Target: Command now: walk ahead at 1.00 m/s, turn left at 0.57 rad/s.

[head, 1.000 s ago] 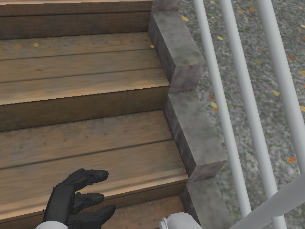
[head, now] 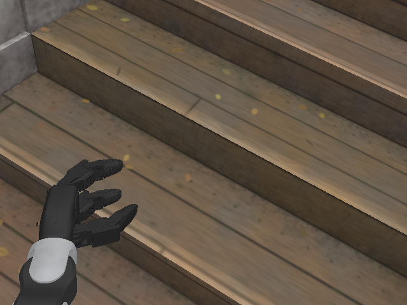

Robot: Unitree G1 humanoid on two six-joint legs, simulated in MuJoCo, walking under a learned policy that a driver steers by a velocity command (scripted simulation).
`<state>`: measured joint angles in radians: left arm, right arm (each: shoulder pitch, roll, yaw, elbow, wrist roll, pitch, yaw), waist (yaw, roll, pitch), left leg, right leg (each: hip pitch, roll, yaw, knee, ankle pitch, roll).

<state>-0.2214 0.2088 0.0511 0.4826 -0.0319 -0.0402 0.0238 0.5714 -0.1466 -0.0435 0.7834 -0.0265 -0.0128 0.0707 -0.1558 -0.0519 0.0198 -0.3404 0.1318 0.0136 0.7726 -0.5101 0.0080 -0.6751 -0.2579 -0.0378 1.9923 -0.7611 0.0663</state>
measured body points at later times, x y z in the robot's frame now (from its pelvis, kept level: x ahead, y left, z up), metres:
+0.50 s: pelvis +0.33 +0.12 +0.10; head +0.32 +0.16 +0.55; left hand +0.34 +0.38 -0.05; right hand +0.59 -0.07 +0.13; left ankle +0.28 +0.28 -0.36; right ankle +0.28 +0.06 -0.57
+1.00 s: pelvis +0.69 +0.09 +0.22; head +0.68 +0.06 +0.67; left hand +1.00 +0.15 +0.18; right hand +0.57 -0.15 +0.07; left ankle +0.63 +0.34 -0.33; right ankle +0.68 +0.00 -0.42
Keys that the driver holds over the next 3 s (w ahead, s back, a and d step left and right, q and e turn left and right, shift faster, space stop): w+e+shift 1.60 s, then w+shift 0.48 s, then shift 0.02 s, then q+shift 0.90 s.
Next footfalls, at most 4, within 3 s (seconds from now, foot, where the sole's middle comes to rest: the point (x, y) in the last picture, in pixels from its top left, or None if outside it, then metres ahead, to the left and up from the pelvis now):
0.36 right None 0.32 0.06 -0.61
0.66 left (7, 254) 0.60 0.38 -0.61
0.92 right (154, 184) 0.72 -0.01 -0.46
1.28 left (162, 54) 1.12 -0.06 -0.31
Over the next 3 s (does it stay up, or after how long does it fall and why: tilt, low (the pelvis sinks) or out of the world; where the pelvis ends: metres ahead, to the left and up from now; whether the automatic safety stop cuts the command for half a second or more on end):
stays up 1.29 -0.83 0.76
